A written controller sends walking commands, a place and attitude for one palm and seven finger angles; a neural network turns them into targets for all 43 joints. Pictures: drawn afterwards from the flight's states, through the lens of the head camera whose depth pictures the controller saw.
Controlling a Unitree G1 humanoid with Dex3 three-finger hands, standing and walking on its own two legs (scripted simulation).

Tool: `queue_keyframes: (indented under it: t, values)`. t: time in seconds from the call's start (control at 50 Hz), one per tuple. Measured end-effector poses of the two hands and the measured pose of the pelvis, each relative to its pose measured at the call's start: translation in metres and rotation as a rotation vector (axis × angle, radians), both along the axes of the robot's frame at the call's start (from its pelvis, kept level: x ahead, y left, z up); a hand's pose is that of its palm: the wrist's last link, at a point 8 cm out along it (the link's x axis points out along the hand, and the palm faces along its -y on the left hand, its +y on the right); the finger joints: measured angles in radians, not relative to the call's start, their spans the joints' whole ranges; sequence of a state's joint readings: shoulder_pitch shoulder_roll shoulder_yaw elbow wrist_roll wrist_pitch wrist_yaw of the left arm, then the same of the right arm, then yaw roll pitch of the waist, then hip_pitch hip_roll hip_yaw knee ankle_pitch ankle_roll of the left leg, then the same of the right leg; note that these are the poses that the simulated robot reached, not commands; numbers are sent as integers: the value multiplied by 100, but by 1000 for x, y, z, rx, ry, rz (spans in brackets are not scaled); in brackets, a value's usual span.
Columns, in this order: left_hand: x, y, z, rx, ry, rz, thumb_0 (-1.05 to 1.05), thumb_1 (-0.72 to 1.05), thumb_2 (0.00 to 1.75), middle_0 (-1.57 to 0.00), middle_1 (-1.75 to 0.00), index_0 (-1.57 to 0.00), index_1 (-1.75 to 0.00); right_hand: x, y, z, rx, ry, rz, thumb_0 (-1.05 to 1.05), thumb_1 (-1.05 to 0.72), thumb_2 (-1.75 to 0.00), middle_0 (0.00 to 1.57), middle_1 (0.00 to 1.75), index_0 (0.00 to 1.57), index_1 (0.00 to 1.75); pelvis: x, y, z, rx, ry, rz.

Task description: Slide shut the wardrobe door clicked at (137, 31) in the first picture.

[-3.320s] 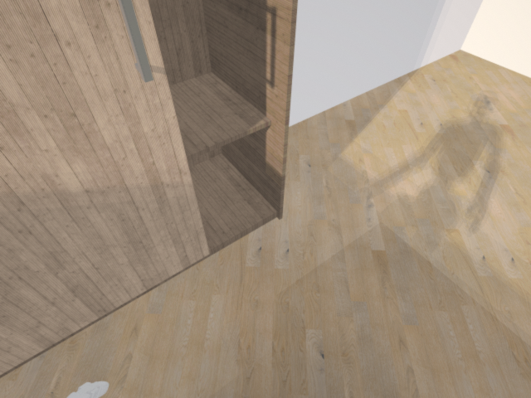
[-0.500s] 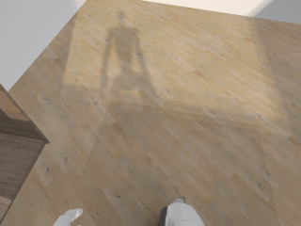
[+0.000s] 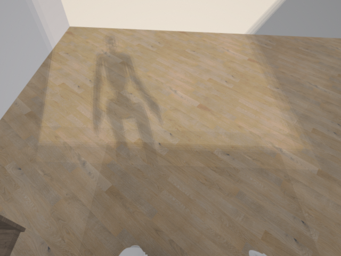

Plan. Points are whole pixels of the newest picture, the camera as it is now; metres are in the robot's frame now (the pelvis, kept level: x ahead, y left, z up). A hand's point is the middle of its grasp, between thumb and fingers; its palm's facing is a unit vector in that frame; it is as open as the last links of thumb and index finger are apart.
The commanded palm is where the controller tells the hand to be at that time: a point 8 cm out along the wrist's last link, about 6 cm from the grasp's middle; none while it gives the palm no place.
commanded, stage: turn to face it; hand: left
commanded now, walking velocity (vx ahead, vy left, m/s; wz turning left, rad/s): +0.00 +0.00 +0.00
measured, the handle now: out of the picture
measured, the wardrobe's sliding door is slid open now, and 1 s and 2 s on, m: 0.38 0.38 0.38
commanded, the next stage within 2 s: none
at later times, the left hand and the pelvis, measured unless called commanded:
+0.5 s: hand (111, 220) +0.23 +0.19 -0.16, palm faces +0.07 -0.98 -0.18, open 7.4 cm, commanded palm none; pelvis +0.12 +0.01 +0.00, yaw +5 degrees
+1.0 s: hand out of the picture +0.06 +0.22 -0.19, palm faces +0.45 -0.86 -0.25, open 7.4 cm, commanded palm none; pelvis +0.13 +0.02 -0.02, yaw +24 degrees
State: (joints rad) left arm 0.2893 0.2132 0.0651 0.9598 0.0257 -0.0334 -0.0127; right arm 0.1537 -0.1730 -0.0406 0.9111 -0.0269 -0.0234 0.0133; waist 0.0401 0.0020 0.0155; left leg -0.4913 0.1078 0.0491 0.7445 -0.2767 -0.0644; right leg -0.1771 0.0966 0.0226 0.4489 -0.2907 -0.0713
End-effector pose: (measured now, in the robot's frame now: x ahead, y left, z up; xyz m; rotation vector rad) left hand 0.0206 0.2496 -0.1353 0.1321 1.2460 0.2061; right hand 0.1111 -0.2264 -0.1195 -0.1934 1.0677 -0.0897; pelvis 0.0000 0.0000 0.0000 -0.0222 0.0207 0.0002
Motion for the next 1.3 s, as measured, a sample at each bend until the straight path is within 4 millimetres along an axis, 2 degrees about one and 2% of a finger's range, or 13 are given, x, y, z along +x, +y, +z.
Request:
queue_keyframes:
  t: [0.08, 0.14, 0.24, 0.42, 0.5, 0.56, 0.66, 0.8, 0.9, 1.0, 1.06, 1.1, 1.3]
  values:
    - [10, 21, -17, -17, 78, 15, 0, 91, 90, -20, -30, -20, -30, 49, 17, 4, -38, -66, 3, 0, -91, -90, 20, 30, 20, 30, 35, 20, -9, 0, -6, -40]
    - [27, 29, -21, -23, 135, -24, 0, 91, 90, -20, -30, -20, -30, 60, 25, 10, -50, -79, -26, 0, -91, -90, 20, 30, 20, 30, 54, 30, -6, 4, -23, -74]
    - [77, 29, -14, -47, 112, -54, 0, 91, 90, -20, -30, -20, -30, 36, 35, 9, -52, 62, -79, 0, -91, -90, 20, 30, 20, 30, 82, 39, 6, -8, -22, -51]
    - [166, 6, -5, -52, -23, -38, 0, 91, 90, -20, -30, -20, -30, -17, 22, -6, -41, 357, -135, 0, -93, -90, 20, 30, 20, 30, 113, 30, 6, 7, -3, 41]
    - [197, -7, 2, -22, -89, -31, 0, 91, 90, -20, -30, -20, -30, -21, 9, -18, -10, 420, -136, 0, -92, -90, 20, 30, 20, 30, 124, 14, 0, 21, 3, 86]
    - [210, -14, 8, 16, -142, -17, 0, 91, 90, -20, -30, -20, -30, -9, -4, -31, 10, 430, -117, 0, -91, -90, 20, 30, 20, 30, 130, 1, -6, 26, -3, 129]
    - [196, -16, 24, 56, -171, 64, 0, 90, 90, -20, -30, -20, -30, 43, -21, -31, 3, 376, -21, 0, -91, -90, 20, 30, 20, 30, 137, -9, 0, 51, -19, 211]
    - [134, -10, 20, 69, -85, 192, 0, 90, 90, -20, -30, -20, -30, 143, -20, -21, -32, 208, 140, 0, -91, -90, 19, 30, 20, 30, 138, -10, 3, 59, -33, 296]
    - [74, -2, 5, 47, 18, 300, 0, 90, 90, -20, -30, -20, -30, 206, 7, -7, -68, 100, 271, 0, -91, -90, 19, 30, 19, 30, 136, 0, -2, 46, -33, 360]
    - [17, 15, -21, 11, 100, 414, 0, 90, 90, -20, -30, -20, -30, 253, 55, 3, -113, -2, 415, 0, -91, -90, 19, 30, 19, 30, 133, 21, -16, 20, -24, 426]
    - [-5, 25, -29, 1, 148, 460, 0, 90, 90, -20, -30, -20, -30, 263, 79, 9, -120, -49, 470, 0, -91, -90, 19, 30, 20, 30, 129, 29, -19, 23, -24, 448]
    - [-10, 31, -26, -1, 153, 483, 0, 91, 90, -20, -30, -20, -30, 261, 89, 13, -124, -52, 487, 0, -91, -90, 19, 30, 20, 30, 127, 34, -14, 9, -24, 469]
    - [20, 48, 0, 30, -3, 532, 0, 91, 90, -20, -30, -20, -30, 229, 107, 11, -90, 58, 525, 0, -90, -90, 20, 30, 20, 30, 127, 38, 3, -10, -10, 575]
